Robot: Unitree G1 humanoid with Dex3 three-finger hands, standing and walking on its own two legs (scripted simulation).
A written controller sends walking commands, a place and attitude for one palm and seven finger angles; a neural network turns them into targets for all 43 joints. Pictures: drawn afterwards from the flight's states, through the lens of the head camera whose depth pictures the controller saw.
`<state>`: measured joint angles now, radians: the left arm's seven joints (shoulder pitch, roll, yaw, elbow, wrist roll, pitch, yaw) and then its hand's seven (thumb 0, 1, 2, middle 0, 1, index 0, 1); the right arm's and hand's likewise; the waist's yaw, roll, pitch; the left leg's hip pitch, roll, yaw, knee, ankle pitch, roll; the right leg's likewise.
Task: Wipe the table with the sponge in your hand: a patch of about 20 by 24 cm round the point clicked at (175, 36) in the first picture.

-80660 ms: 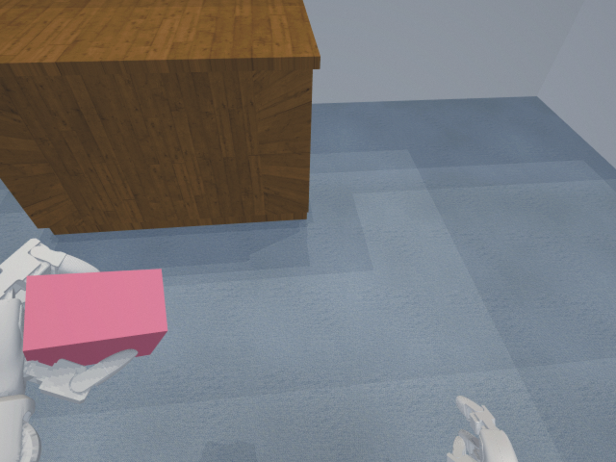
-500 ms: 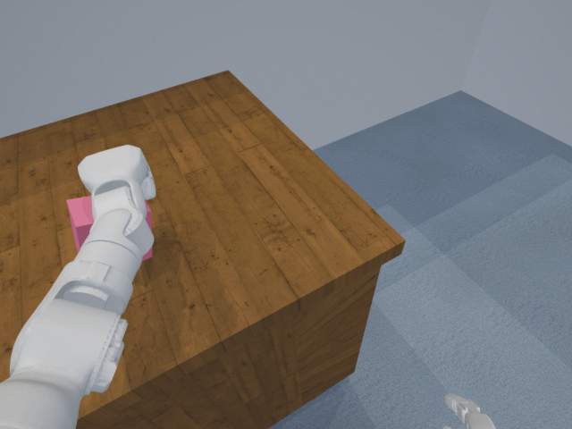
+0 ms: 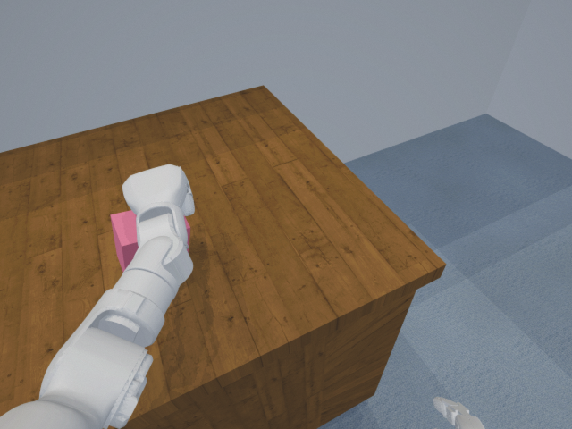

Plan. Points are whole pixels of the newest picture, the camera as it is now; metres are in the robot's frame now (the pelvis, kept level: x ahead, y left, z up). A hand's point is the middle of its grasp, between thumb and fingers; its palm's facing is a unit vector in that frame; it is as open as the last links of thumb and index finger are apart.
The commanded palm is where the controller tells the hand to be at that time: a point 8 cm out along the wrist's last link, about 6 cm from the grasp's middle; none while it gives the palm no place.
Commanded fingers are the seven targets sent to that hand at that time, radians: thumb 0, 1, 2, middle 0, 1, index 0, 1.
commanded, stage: wipe back along the third lane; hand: left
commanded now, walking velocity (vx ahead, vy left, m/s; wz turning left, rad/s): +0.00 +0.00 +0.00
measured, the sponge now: (152, 247) +0.38 +0.26 +0.04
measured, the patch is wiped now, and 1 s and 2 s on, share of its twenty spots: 1.00 1.00 1.00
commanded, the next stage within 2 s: slide back across to the middle lane in 1.30 s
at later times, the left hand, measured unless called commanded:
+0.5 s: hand (171, 223) +0.39 +0.21 +0.10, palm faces +0.07 -0.03 -1.00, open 7.5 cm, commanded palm +0.33 +0.17 +0.13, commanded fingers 0.00 0.10 1.30 -1.20 -1.60 -1.20 -1.60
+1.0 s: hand (192, 247) +0.33 +0.16 +0.11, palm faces +0.15 -0.13 -0.98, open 7.4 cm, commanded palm +0.28 +0.14 +0.14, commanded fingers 0.00 0.10 1.30 -1.20 -1.60 -1.20 -1.60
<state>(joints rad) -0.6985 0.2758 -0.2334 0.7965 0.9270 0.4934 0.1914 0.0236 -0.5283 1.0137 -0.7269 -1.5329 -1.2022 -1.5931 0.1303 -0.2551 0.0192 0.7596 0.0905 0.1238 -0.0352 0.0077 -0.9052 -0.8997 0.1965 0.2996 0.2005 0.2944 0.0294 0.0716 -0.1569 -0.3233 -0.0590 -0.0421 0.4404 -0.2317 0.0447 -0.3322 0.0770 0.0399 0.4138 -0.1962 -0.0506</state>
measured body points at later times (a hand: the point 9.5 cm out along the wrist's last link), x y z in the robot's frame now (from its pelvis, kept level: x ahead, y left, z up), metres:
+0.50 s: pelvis +0.02 +0.02 +0.00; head -0.01 +0.00 +0.45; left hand +0.38 +0.21 +0.15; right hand +0.25 -0.18 -0.09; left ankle -0.01 +0.09 -0.74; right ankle +0.00 -0.09 -0.74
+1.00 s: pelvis +0.00 +0.00 +0.00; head -0.04 -0.04 +0.44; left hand +0.32 +0.16 +0.16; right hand +0.25 -0.19 -0.08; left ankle -0.01 +0.09 -0.74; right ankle +0.00 -0.09 -0.74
